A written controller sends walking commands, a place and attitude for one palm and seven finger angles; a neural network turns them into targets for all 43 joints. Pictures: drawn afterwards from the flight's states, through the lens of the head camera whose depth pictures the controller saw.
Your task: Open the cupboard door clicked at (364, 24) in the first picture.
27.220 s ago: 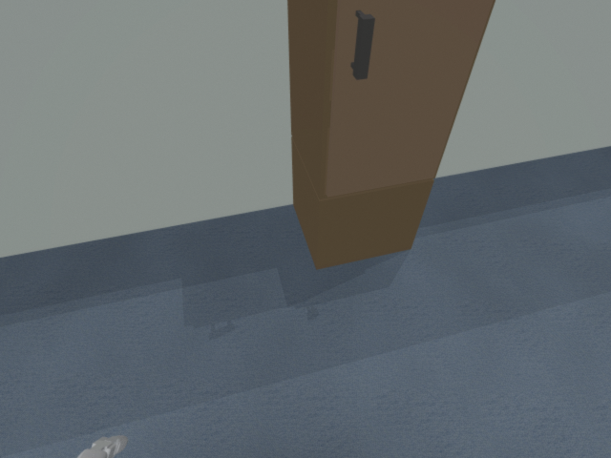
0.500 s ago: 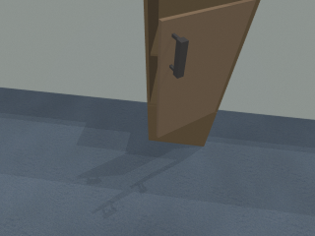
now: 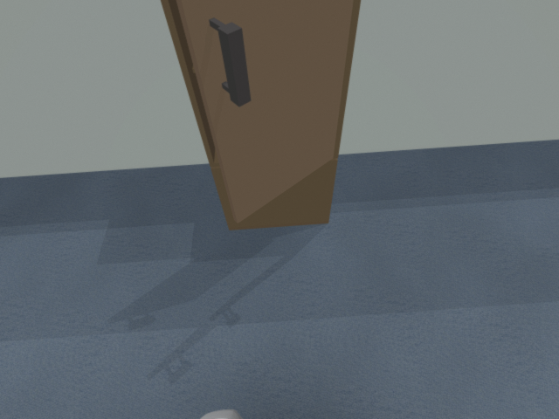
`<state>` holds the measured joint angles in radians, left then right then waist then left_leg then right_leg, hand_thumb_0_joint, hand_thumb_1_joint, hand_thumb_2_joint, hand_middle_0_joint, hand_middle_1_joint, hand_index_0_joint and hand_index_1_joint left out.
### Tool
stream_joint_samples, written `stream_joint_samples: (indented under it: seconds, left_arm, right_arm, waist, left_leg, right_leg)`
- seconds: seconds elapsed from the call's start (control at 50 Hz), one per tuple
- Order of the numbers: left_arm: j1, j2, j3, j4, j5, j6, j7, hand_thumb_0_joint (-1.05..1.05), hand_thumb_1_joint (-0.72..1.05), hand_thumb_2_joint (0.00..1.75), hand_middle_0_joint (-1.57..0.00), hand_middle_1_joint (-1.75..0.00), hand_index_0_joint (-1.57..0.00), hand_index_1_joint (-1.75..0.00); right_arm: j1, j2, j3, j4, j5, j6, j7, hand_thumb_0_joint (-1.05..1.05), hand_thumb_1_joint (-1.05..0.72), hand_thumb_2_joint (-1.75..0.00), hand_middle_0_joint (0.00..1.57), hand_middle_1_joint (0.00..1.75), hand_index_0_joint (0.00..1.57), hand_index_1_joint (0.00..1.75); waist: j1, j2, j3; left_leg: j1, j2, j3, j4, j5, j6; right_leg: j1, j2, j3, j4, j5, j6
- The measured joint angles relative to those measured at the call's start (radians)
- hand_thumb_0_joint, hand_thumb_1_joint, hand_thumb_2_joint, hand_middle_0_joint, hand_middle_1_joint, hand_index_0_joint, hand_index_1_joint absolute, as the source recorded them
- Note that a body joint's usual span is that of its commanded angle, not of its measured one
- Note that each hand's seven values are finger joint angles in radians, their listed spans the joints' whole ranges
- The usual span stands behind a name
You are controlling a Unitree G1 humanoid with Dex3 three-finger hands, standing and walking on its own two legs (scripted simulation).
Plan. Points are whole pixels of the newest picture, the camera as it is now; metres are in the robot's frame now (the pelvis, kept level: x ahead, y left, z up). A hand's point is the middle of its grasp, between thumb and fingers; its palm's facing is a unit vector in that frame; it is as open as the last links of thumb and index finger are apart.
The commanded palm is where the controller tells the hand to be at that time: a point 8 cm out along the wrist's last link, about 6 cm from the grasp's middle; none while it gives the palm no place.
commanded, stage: walk to a spot facing it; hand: left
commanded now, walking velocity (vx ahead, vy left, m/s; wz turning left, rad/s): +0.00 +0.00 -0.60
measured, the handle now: (228, 62) +0.63 +0.15 +0.15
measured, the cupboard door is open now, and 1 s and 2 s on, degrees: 37 37 37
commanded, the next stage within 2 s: none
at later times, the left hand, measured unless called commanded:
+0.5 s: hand out of the picture +0.11 +0.23 -0.17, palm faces -0.18 -0.96 -0.23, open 7.4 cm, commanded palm none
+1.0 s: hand (231, 348) +0.24 +0.12 -0.15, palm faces -0.57 -0.77 -0.27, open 7.4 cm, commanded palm none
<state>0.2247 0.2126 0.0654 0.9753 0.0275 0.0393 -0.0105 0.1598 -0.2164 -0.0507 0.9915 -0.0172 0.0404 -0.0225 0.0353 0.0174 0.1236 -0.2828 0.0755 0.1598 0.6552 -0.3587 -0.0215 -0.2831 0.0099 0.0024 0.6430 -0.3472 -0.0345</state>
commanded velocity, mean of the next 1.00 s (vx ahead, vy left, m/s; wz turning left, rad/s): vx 0.00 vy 0.00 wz -0.60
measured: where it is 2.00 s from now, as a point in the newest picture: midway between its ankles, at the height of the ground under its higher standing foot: outside the picture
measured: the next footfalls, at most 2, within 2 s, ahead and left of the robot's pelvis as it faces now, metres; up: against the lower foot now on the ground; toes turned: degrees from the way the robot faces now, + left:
left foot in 0.46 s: +0.09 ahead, +0.15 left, +0.00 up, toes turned -16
right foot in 0.84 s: +0.01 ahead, -0.11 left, +0.00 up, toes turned -34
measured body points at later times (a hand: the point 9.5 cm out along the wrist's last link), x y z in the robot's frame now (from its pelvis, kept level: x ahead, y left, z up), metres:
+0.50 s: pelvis +0.02 +0.04 +0.01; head +0.08 +0.04 +0.45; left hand +0.12 +0.28 -0.15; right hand +0.09 -0.24 -0.12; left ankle +0.05 +0.16 -0.73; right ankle -0.01 -0.09 -0.71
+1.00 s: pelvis +0.04 +0.01 +0.01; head +0.09 -0.04 +0.46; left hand +0.27 +0.16 -0.13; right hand -0.08 -0.24 -0.14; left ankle +0.09 +0.15 -0.65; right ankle -0.02 -0.09 -0.72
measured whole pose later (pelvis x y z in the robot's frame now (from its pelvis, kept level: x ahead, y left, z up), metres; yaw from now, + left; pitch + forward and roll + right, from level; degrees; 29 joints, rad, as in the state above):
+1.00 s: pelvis +0.04 +0.01 +0.01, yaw -36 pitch +1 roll +1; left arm 0.14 0.23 0.06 0.89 0.03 0.03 0.01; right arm 0.19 -0.25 -0.06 0.92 0.00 0.06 -0.01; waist -0.02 -0.01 0.14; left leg -0.46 0.08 0.05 1.08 -0.48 -0.07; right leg -0.28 0.01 0.03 0.55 -0.27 -0.02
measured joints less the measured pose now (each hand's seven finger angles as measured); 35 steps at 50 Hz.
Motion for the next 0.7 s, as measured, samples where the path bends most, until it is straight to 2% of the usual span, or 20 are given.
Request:
stream_joint_samples:
  seconds: [0.04, 0.08, 0.12, 0.16, 0.28, 0.36, 0.4, 0.44, 0.46, 0.48, 0.52, 0.56, 0.6, 0.64, 0.7]
  left_arm:
    - [0.006, -0.009, 0.000, 0.001, 0.000, -0.010, 0.010, 0.01, 0.91, 0.89, -0.20, -0.30, -0.20, -0.30]
    - [0.016, -0.015, 0.002, 0.002, -0.002, -0.009, 0.018, 0.01, 0.91, 0.89, -0.20, -0.30, -0.20, -0.30]
    - [0.026, -0.019, 0.003, 0.004, -0.005, -0.009, 0.025, 0.01, 0.91, 0.89, -0.20, -0.30, -0.20, -0.30]
    - [0.036, -0.022, 0.003, 0.006, -0.006, -0.012, 0.028, 0.01, 0.91, 0.89, -0.20, -0.30, -0.21, -0.30]
    - [0.045, -0.026, 0.004, 0.001, -0.003, -0.013, 0.026, 0.01, 0.90, 0.89, -0.20, -0.30, -0.21, -0.30]
    - [0.035, -0.015, 0.011, -0.011, 0.002, -0.009, 0.025, 0.01, 0.90, 0.89, -0.20, -0.30, -0.21, -0.30]
    - [0.028, -0.005, 0.015, -0.017, 0.003, -0.006, 0.025, 0.01, 0.90, 0.89, -0.20, -0.30, -0.21, -0.30]
    - [0.024, 0.007, 0.019, -0.020, -0.002, 0.001, 0.026, 0.01, 0.90, 0.89, -0.20, -0.30, -0.21, -0.30]
    - [0.027, 0.009, 0.019, -0.025, -0.006, 0.005, 0.025, 0.01, 0.90, 0.89, -0.20, -0.30, -0.21, -0.30]
    - [0.016, 0.015, 0.020, -0.026, -0.011, 0.009, 0.022, 0.01, 0.90, 0.89, -0.20, -0.30, -0.21, -0.30]
    - [-0.016, 0.040, 0.026, -0.034, -0.009, 0.019, 0.016, 0.01, 0.91, 0.89, -0.20, -0.30, -0.21, -0.30]
    - [-0.034, 0.061, 0.037, -0.046, -0.001, 0.020, 0.007, 0.01, 0.91, 0.89, -0.20, -0.30, -0.20, -0.29]
    - [-0.050, 0.074, 0.043, -0.059, 0.000, 0.022, -0.003, 0.01, 0.91, 0.89, -0.20, -0.30, -0.20, -0.29]
    - [-0.060, 0.080, 0.043, -0.072, -0.001, 0.022, -0.011, 0.01, 0.91, 0.89, -0.20, -0.30, -0.20, -0.29]
    - [-0.072, 0.078, 0.036, -0.082, -0.003, 0.024, -0.017, 0.01, 0.91, 0.89, -0.19, -0.30, -0.20, -0.29]
  right_arm:
    - [-0.013, -0.005, -0.008, 0.002, 0.006, 0.018, 0.003, 0.01, -0.90, -0.90, 0.20, 0.30, 0.20, 0.30]
    - [-0.026, -0.006, -0.014, 0.001, 0.008, 0.025, 0.008, 0.01, -0.91, -0.90, 0.20, 0.30, 0.20, 0.30]
    - [-0.040, -0.004, -0.016, -0.007, 0.009, 0.023, 0.009, 0.01, -0.91, -0.90, 0.20, 0.30, 0.20, 0.30]
    - [-0.053, -0.003, -0.018, -0.020, 0.010, 0.019, 0.007, 0.01, -0.91, -0.90, 0.20, 0.30, 0.20, 0.30]
    - [-0.092, -0.006, -0.021, -0.051, 0.014, 0.011, 0.000, 0.01, -0.91, -0.90, 0.19, 0.30, 0.20, 0.30]
    - [-0.111, 0.003, -0.016, -0.068, 0.019, 0.002, -0.003, 0.01, -0.91, -0.90, 0.19, 0.30, 0.20, 0.30]
    - [-0.115, 0.010, -0.012, -0.077, 0.023, -0.005, -0.005, 0.01, -0.91, -0.90, 0.19, 0.30, 0.20, 0.30]
    - [-0.111, 0.016, -0.004, -0.088, 0.026, -0.021, -0.007, 0.01, -0.91, -0.90, 0.19, 0.30, 0.20, 0.30]
    - [-0.098, 0.010, 0.002, -0.098, 0.025, -0.031, -0.007, 0.01, -0.91, -0.90, 0.19, 0.30, 0.20, 0.30]
    - [-0.088, 0.009, 0.001, -0.103, 0.019, -0.042, -0.011, 0.01, -0.91, -0.90, 0.20, 0.30, 0.20, 0.30]
    - [-0.072, 0.023, 0.011, -0.103, 0.006, -0.040, -0.015, 0.01, -0.91, -0.90, 0.20, 0.30, 0.20, 0.30]
    - [-0.044, 0.037, 0.023, -0.103, -0.006, -0.034, -0.013, 0.01, -0.91, -0.90, 0.20, 0.30, 0.20, 0.30]
    - [-0.014, 0.043, 0.031, -0.102, -0.009, -0.031, -0.011, 0.01, -0.90, -0.90, 0.20, 0.30, 0.20, 0.30]
    - [0.009, 0.043, 0.033, -0.099, -0.009, -0.031, -0.011, 0.01, -0.90, -0.90, 0.20, 0.30, 0.20, 0.30]
    - [0.036, 0.034, 0.028, -0.093, -0.010, -0.034, -0.009, 0.01, -0.90, -0.90, 0.20, 0.30, 0.20, 0.30]
  waist:
    - [-0.004, 0.010, 0.012]
    - [-0.005, 0.005, 0.016]
    - [-0.003, -0.010, 0.018]
    - [-0.002, -0.024, 0.016]
    - [0.002, -0.038, 0.003]
    - [0.011, -0.053, -0.004]
    - [0.013, -0.063, -0.009]
    - [0.007, -0.069, -0.019]
    - [0.001, -0.053, -0.035]
    - [-0.008, -0.043, -0.037]
    - [0.001, -0.066, -0.016]
    - [0.009, -0.076, -0.012]
    - [0.009, -0.073, -0.012]
    - [0.006, -0.064, -0.011]
    - [-0.006, -0.043, -0.006]
  left_leg:
    - [-0.071, -0.016, -0.075, 0.189, -0.114, -0.008]
    - [-0.132, -0.035, -0.122, 0.344, -0.116, -0.016]
    - [-0.171, -0.043, -0.142, 0.420, -0.087, -0.026]
    - [-0.192, -0.046, -0.157, 0.437, -0.068, -0.035]
    - [-0.188, -0.048, -0.193, 0.355, -0.063, -0.044]
    - [-0.152, -0.061, -0.197, 0.244, -0.089, -0.038]
    - [-0.118, -0.072, -0.196, 0.153, -0.082, -0.034]
    - [-0.056, -0.077, -0.192, -0.003, -0.007, -0.028]
    - [-0.017, -0.061, -0.201, -0.098, 0.035, -0.013]
    - [-0.015, -0.051, -0.203, -0.120, 0.105, 0.004]
    - [-0.007, -0.050, -0.174, -0.082, 0.076, 0.018]
    - [0.018, -0.033, -0.147, -0.099, 0.050, 0.018]
    - [0.041, -0.015, -0.127, -0.133, 0.055, 0.014]
    - [0.060, 0.001, -0.103, -0.160, 0.065, 0.012]
    - [0.081, 0.026, -0.063, -0.176, 0.061, 0.007]
  right_leg:
    - [-0.006, 0.020, 0.004, 0.007, -0.001, -0.023]
    - [0.006, 0.031, 0.018, -0.035, 0.020, -0.030]
    - [0.019, 0.040, 0.045, -0.089, 0.057, -0.030]
    - [0.029, 0.046, 0.073, -0.133, 0.087, -0.033]
    - [0.036, 0.065, 0.143, -0.183, 0.121, -0.024]
    - [0.026, 0.076, 0.187, -0.178, 0.121, -0.010]
    - [0.016, 0.081, 0.210, -0.167, 0.116, 0.001]
    - [-0.002, 0.090, 0.231, -0.135, 0.100, 0.017]
    - [-0.020, 0.110, 0.231, -0.106, 0.084, 0.026]
    - [-0.049, 0.115, 0.210, -0.038, 0.005, 0.032]
    - [-0.112, 0.085, 0.145, 0.151, -0.140, 0.054]
    - [-0.174, 0.060, 0.086, 0.324, -0.157, 0.073]
    - [-0.215, 0.032, 0.044, 0.432, -0.128, 0.086]
    - [-0.230, 0.003, 0.016, 0.460, -0.103, 0.095]
    - [-0.204, -0.031, -0.017, 0.361, -0.087, 0.097]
